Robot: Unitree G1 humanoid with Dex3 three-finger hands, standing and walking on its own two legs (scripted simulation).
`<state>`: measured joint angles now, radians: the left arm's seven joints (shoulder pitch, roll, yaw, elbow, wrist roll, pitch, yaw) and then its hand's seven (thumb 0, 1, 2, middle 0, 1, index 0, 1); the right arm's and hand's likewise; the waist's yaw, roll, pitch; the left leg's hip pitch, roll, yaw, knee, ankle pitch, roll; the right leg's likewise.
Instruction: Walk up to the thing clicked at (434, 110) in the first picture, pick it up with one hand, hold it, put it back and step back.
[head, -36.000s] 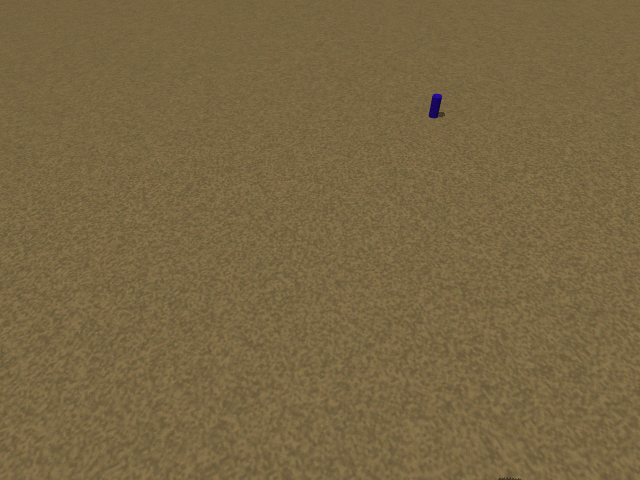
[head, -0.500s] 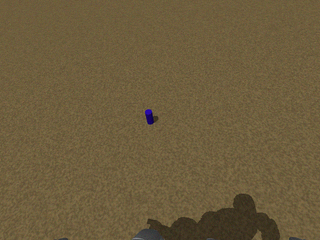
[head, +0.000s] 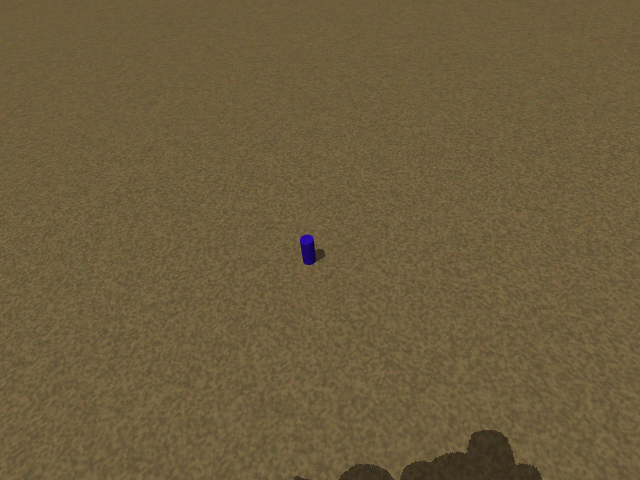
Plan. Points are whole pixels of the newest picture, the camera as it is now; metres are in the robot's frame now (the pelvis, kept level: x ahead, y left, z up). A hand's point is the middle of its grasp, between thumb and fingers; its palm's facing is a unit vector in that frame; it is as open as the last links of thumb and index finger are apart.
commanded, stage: step back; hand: left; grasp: from the side
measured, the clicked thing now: (308, 250) +1.03 +0.19 -0.70
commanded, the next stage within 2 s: stand in 0.50 s
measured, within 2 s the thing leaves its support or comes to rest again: neither
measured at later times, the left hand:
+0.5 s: hand out of the picture +0.14 +0.30 -0.15, palm faces -0.01 -0.94 -0.35, open 7.4 cm
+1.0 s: hand out of the picture +0.11 +0.28 -0.14, palm faces -0.04 -0.94 -0.34, open 7.4 cm
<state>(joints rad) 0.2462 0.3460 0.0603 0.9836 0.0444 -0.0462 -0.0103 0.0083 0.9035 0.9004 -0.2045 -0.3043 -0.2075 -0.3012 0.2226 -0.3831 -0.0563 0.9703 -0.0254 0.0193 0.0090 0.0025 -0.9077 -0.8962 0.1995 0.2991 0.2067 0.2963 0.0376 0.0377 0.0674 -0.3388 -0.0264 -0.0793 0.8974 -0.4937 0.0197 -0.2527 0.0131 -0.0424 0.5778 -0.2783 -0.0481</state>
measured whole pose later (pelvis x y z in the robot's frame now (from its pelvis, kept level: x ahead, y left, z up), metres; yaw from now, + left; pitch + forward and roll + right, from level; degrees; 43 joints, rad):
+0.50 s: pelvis +0.04 +0.04 +0.00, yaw -1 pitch -2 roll +0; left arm 0.10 0.37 0.02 1.04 0.01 -0.02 0.00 0.01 0.91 0.90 -0.20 -0.30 -0.21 -0.30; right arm 0.06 -0.32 -0.01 1.05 -0.01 -0.01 0.00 0.00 -0.91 -0.90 0.20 0.30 0.21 0.30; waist 0.02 -0.01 0.08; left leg -0.25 0.04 0.02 0.54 -0.27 -0.01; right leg -0.20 -0.02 0.01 0.52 -0.30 0.02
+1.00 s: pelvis +0.03 +0.03 +0.02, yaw -1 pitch -2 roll +0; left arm 0.11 0.35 0.00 1.15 0.01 -0.02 -0.01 0.01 0.91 0.90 -0.20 -0.30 -0.21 -0.30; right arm 0.09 -0.35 -0.01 1.16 -0.01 -0.01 0.01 0.00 -0.91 -0.90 0.20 0.30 0.21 0.30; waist 0.00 0.00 0.06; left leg -0.14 0.03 0.02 0.34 -0.15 -0.02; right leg -0.10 -0.02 0.00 0.34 -0.19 0.02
